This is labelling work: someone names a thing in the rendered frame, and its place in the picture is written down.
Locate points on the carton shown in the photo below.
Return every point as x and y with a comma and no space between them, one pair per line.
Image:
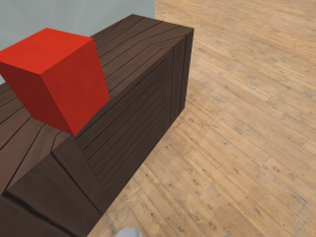
57,76

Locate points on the pedestal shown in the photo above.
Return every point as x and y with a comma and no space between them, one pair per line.
55,184

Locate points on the left robot thigh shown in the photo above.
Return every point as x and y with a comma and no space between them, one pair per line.
129,232

